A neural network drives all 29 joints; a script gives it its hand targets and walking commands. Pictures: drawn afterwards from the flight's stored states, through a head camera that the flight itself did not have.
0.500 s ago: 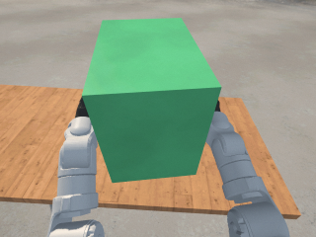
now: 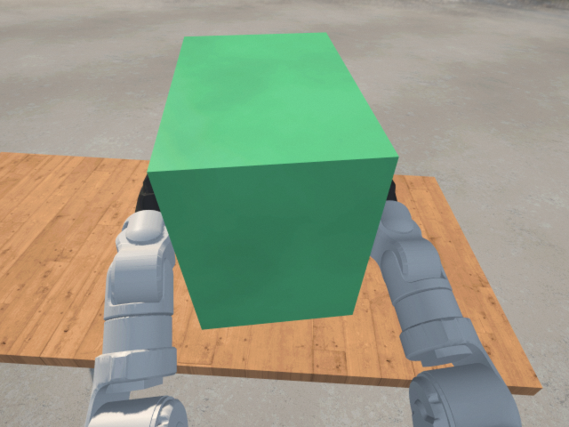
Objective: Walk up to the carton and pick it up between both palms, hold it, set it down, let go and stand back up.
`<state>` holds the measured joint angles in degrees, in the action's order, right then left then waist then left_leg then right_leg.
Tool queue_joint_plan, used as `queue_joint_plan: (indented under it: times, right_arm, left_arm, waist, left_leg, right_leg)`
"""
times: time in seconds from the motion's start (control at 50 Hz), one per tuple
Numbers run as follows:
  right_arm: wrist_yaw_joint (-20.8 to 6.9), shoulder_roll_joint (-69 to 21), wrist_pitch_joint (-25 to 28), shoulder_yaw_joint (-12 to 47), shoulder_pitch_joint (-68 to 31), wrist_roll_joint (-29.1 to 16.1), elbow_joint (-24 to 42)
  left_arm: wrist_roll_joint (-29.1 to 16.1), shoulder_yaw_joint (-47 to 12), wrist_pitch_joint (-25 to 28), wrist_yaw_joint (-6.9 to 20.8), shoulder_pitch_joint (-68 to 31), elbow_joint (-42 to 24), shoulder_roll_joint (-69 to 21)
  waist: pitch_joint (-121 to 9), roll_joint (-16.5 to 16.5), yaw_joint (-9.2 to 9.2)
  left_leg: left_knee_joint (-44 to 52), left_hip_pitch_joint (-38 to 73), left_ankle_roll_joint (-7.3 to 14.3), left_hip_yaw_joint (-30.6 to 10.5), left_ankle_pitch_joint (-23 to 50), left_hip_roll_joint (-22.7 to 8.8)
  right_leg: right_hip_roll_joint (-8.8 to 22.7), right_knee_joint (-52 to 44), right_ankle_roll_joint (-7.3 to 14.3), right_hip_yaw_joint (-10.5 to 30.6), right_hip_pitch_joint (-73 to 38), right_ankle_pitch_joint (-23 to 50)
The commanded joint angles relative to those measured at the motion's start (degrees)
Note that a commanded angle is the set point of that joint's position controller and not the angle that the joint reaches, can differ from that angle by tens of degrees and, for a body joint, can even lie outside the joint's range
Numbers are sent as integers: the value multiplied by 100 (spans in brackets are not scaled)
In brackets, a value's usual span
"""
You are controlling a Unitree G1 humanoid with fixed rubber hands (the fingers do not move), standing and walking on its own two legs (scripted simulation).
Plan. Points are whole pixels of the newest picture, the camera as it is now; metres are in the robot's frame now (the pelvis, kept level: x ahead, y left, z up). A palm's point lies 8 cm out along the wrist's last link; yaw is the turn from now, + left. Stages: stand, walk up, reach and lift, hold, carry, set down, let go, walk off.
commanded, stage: hold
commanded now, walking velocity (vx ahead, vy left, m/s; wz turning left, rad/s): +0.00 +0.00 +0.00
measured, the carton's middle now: (267, 173) +0.42 -0.01 +0.20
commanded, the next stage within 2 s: set down in 0.36 s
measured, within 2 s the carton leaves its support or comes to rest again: neither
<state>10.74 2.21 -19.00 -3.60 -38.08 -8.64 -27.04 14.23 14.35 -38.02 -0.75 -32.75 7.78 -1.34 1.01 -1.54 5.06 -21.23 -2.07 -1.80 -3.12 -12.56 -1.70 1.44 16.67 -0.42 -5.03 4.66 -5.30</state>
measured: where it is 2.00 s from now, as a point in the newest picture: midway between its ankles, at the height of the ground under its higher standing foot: outside the picture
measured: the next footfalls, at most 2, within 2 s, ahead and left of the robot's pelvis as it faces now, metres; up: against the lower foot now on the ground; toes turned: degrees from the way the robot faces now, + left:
none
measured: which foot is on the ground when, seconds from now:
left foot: down 0.00-1.00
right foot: down 0.00-1.00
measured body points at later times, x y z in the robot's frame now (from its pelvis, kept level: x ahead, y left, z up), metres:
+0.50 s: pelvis +0.00 +0.00 +0.00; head -0.04 +0.02 +0.45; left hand +0.38 +0.14 +0.18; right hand +0.37 -0.16 +0.19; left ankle +0.00 +0.14 -0.75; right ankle +0.05 -0.13 -0.75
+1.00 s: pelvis +0.01 -0.01 +0.00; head +0.01 +0.01 +0.45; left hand +0.39 +0.13 +0.12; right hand +0.39 -0.17 +0.12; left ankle +0.00 +0.14 -0.75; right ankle +0.05 -0.13 -0.75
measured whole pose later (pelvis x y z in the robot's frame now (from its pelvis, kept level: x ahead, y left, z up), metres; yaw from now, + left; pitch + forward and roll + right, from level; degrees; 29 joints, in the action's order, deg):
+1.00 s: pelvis +0.01 -0.01 +0.00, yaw +0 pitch -6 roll -1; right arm 7.6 0.1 3.9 -7.1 -30.3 -0.5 -34.2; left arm 13.0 11.8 -18.7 -3.1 -27.7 16.9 -3.1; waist 6.2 -1.3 3.0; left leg -20.0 -0.6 -2.5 -3.1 -13.0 -2.7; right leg 0.5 16.3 0.1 -5.1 3.7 -6.2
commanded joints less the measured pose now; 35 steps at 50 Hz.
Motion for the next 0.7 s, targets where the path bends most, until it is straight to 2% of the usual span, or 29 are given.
queue_joint_plan:
  times: [0.0, 0.34, 0.36, 0.4, 0.5, 0.56, 0.62, 0.68]
  right_arm:
    - [-672, -3572, 313, 2367, -4264, -442, 1582]
    - [-674, -3568, 314, 2365, -4259, -443, 1579]
    - [-661, -3353, 311, 2389, -3969, -607, 1721]
    - [-640, -3321, 334, 2349, -4050, -573, 1793]
    - [-789, -3273, 786, 1868, -4391, 14, 1441]
    - [-957, -3218, 1301, 1539, -4250, 407, 1150]
    - [-1102, -2986, 1714, 1139, -3729, 858, 578]
    - [-1185, -2798, 2002, 976, -3426, 1106, 218]
  left_arm:
    - [-850, -2883, 474, 874, -4349, -928, -3265]
    - [-847, -2884, 470, 875, -4342, -931, -3270]
    - [-785, -2696, 401, 926, -3963, -1059, -3164]
    - [-762, -2632, 438, 962, -4095, -1071, -3116]
    - [-630, -2476, 720, 1028, -4590, -516, -3107]
    - [-447, -2384, 1066, 1045, -4255, -219, -3215]
    - [-108, -2012, 1346, 1123, -3465, 483, -3111]
    - [73, -1787, 1506, 1208, -3107, 790, -3024]
  waist:
    - [-2545, 306, 33]
    - [-2539, 306, 34]
    - [-2637, 112, 25]
    - [-2645, 159, 46]
    - [-2218, 389, 20]
    - [-2390, 582, -7]
    - [-1893, 495, -54]
    - [-1380, 300, -122]
  left_leg:
    - [353, -288, -96, 279, 1546, 544]
    - [354, -279, -99, 278, 1556, 541]
    - [382, -343, 78, 370, 1539, 584]
    - [396, -484, 66, 381, 1525, 625]
    - [604, -615, 7, 412, 791, 532]
    - [638, -364, -65, 416, 759, 418]
    - [753, -384, -33, 504, 531, 354]
    - [882, -586, 41, 621, 379, 319]
  right_leg:
    - [-461, -1, -122, 45, -1593, 564]
    - [-463, -3, -121, 44, -1588, 561]
    - [-629, 146, -112, 156, -2198, 1228]
    - [-614, 196, -133, 170, -2282, 1306]
    - [-514, 82, -76, 6, -1747, 484]
    - [-480, 60, -38, -108, -1699, 382]
    - [-441, -45, -57, -144, -1725, 113]
    - [-431, -100, -99, -161, -1838, -13]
